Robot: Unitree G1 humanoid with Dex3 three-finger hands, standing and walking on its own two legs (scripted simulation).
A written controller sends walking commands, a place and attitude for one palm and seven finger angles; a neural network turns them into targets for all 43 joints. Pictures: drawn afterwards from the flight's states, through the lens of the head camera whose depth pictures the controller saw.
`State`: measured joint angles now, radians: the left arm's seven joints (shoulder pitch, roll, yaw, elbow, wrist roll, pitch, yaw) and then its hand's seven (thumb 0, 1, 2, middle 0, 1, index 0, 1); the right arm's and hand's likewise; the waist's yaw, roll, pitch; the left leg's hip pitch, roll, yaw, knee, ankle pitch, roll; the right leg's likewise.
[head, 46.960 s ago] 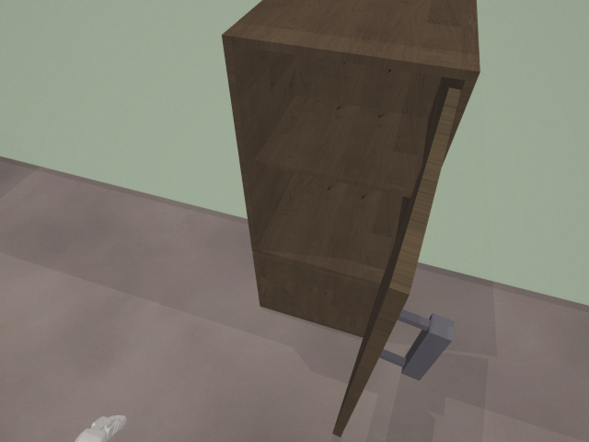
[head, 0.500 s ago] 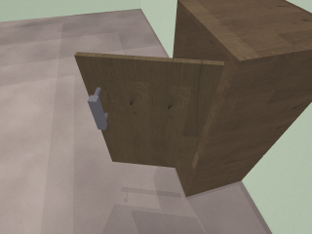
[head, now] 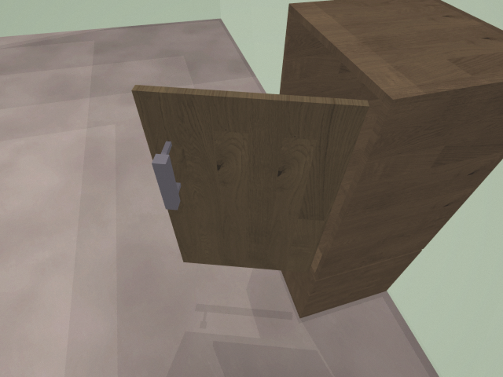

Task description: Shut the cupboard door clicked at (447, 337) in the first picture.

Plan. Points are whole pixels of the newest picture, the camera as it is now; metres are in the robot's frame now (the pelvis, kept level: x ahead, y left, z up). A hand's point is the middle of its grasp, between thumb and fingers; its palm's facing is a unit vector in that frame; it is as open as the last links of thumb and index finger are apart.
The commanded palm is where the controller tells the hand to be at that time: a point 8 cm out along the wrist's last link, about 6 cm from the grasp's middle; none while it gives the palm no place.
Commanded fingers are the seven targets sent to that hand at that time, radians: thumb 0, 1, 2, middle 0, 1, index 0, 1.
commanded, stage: raise the hand and make a fist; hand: left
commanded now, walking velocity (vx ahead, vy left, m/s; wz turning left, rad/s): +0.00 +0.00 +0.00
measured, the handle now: (170, 175) +0.47 +0.19 +0.03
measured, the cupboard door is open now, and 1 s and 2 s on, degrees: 69 69 69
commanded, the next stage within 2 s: bring the fist close to the handle in 1.90 s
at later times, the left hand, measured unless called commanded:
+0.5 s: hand out of the picture +0.12 +0.18 -0.04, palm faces +0.14 -0.99 -0.05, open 5.7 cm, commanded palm +0.12 +0.22 -0.03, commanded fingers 0.00 0.90 0.90 -0.68 -0.82 -0.68 -0.82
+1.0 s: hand (145, 329) +0.19 +0.18 -0.02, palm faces -0.04 -1.00 -0.01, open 3.5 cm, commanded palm +0.16 +0.24 +0.00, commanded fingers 0.00 0.90 0.90 -1.13 -1.32 -1.13 -1.32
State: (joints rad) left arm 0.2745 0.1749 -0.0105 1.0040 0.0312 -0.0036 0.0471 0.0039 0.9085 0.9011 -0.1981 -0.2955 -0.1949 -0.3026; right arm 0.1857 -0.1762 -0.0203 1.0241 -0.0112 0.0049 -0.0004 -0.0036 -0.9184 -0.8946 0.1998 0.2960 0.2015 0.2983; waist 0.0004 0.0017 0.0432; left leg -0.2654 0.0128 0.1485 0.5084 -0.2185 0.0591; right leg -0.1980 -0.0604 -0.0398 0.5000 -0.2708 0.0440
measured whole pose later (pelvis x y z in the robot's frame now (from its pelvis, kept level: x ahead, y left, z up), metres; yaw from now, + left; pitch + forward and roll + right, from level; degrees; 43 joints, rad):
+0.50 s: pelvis -0.03 -0.04 -0.10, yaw +5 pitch +10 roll -3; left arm 0.56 0.26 0.16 -0.04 -0.30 -0.51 -0.28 0.02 0.90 0.90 -0.50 -0.63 -0.50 -0.63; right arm 0.21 -0.28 -0.02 0.50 0.03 -0.29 -0.03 0.01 -0.90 -0.90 0.20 0.30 0.20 0.30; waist 0.04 -0.01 -0.12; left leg -0.92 0.00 -0.04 1.21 -0.46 0.02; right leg -0.82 0.02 -0.09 1.19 -0.54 -0.03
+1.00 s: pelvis +0.01 -0.01 -0.08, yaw +4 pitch +13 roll -3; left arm 0.49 0.25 0.15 -0.12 -0.32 -0.34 -0.38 0.02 0.91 0.90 -0.95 -1.13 -0.95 -1.13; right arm 0.25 -0.26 -0.02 0.53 0.05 -0.23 -0.05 0.01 -0.90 -0.89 0.20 0.30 0.20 0.30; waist 0.01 0.05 -0.13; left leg -0.87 0.00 -0.02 1.13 -0.49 0.04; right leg -0.76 0.02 -0.06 1.07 -0.54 0.00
